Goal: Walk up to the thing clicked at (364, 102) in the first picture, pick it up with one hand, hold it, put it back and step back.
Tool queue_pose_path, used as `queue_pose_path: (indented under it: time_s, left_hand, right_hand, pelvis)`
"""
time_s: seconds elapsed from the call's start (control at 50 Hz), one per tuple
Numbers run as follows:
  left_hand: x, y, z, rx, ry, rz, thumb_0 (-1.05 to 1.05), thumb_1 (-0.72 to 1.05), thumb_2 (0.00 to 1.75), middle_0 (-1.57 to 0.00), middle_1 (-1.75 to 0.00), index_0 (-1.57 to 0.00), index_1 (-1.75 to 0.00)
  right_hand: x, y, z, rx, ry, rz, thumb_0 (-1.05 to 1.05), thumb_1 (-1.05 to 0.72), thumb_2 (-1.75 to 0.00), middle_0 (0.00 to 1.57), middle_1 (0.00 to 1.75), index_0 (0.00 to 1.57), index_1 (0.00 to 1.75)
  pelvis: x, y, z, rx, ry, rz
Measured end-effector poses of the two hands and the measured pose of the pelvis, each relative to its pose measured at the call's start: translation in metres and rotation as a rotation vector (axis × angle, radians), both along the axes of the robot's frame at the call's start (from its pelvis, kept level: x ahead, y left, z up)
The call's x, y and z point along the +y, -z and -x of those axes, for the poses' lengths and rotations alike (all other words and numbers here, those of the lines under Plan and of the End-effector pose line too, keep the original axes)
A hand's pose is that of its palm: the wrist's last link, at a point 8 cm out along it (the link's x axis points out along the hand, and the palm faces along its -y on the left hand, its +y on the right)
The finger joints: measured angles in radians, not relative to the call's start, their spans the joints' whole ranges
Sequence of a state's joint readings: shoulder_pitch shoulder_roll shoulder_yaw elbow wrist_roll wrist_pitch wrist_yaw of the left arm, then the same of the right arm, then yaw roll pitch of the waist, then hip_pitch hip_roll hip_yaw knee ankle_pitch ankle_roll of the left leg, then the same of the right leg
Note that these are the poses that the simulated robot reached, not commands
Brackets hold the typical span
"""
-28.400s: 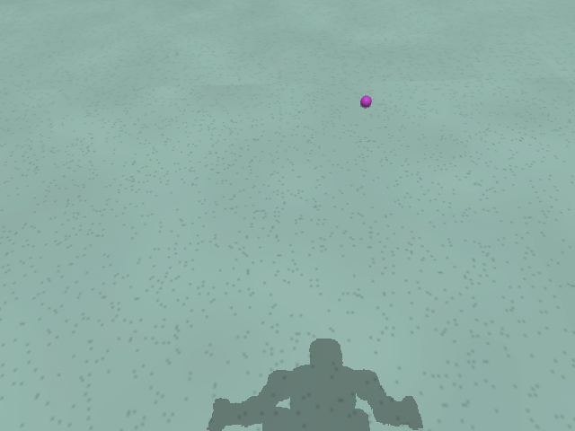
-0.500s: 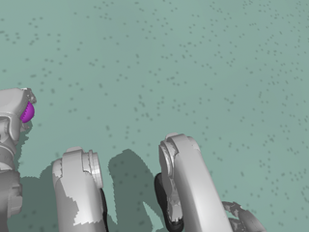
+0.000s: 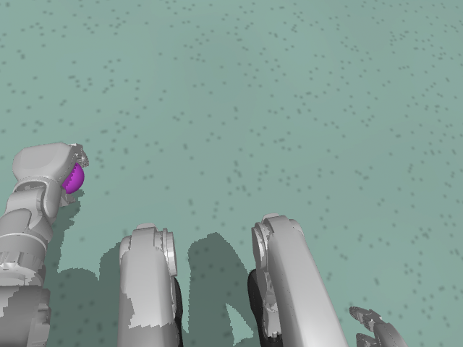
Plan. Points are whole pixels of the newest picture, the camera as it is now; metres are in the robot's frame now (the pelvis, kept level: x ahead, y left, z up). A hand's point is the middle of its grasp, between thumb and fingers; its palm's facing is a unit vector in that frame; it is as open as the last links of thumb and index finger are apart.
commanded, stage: lift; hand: left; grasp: from above
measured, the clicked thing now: (63, 176) +0.43 +0.30 -0.14
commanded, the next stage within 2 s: hold in 1.22 s
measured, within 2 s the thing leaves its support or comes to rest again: neither
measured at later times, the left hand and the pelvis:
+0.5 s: hand out of the picture +0.35 +0.28 +0.07, palm faces -0.41 -0.13 -0.90, open 8.7 cm; pelvis +0.01 +0.00 +0.16, yaw +4 degrees
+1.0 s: hand out of the picture +0.36 +0.27 +0.22, palm faces -0.43 -0.12 -0.89, open 8.7 cm; pelvis +0.06 +0.01 +0.30, yaw +5 degrees
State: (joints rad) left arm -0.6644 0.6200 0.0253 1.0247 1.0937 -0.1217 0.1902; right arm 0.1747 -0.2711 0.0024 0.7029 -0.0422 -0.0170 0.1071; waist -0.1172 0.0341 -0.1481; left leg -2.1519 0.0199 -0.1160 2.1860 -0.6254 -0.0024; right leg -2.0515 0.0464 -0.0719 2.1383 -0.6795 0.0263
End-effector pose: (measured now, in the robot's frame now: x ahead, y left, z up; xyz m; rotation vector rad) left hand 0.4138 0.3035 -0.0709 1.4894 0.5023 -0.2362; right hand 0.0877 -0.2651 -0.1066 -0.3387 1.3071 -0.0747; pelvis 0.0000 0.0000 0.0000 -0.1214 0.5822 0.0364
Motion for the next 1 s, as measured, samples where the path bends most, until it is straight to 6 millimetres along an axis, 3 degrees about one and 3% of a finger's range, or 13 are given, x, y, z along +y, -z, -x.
queue_pose_path:
  time_s: [0.16, 0.34, 0.5, 0.66, 0.82, 1.0]
  left_hand:
    - [0.002, -0.055, 0.020, -0.020, -0.005, 0.014, 0.00, 0.16, 0.53, -0.75, -0.63, -0.73, -0.60]
    - [-0.004, -0.128, 0.040, -0.043, -0.025, 0.029, 0.00, 0.16, 0.58, -0.72, -0.67, -0.71, -0.63]
    - [-0.016, -0.202, 0.059, -0.046, -0.034, 0.040, 0.00, 0.16, 0.58, -0.72, -0.68, -0.70, -0.64]
    - [-0.018, -0.271, 0.065, -0.037, -0.046, 0.025, 0.00, 0.16, 0.59, -0.71, -0.69, -0.69, -0.65]
    - [-0.024, -0.313, 0.065, -0.001, -0.042, 0.027, 0.00, 0.17, 0.58, -0.71, -0.69, -0.69, -0.65]
    - [-0.034, -0.347, 0.053, -0.013, -0.034, 0.028, 0.00, 0.17, 0.58, -0.70, -0.69, -0.69, -0.65]
  right_hand:
    - [0.006, -0.038, -0.030, -0.081, -0.002, -0.002, 0.01, -0.92, -0.91, 0.20, 0.30, 0.20, 0.30]
    - [0.014, -0.098, -0.057, -0.169, 0.010, -0.004, 0.01, -0.92, -0.91, 0.20, 0.30, 0.20, 0.30]
    - [0.021, -0.162, -0.069, -0.222, 0.038, -0.013, 0.01, -0.92, -0.91, 0.20, 0.30, 0.20, 0.30]
    - [0.024, -0.223, -0.073, -0.264, 0.069, -0.015, 0.01, -0.92, -0.91, 0.20, 0.30, 0.20, 0.30]
    - [0.022, -0.268, -0.072, -0.280, 0.089, -0.007, 0.01, -0.91, -0.91, 0.20, 0.30, 0.20, 0.30]
    - [0.021, -0.301, -0.073, -0.258, 0.100, -0.009, 0.01, -0.91, -0.91, 0.20, 0.30, 0.20, 0.30]
  pelvis:
    - [0.002, -0.041, -0.001, -0.010, -0.016, -0.006]
    - [0.003, -0.100, -0.005, -0.055, -0.035, -0.020]
    - [0.004, -0.163, -0.014, -0.124, -0.045, -0.044]
    - [0.005, -0.223, -0.026, -0.214, -0.051, -0.067]
    - [0.008, -0.268, -0.040, -0.277, -0.052, -0.082]
    - [0.010, -0.304, -0.056, -0.335, -0.050, -0.097]
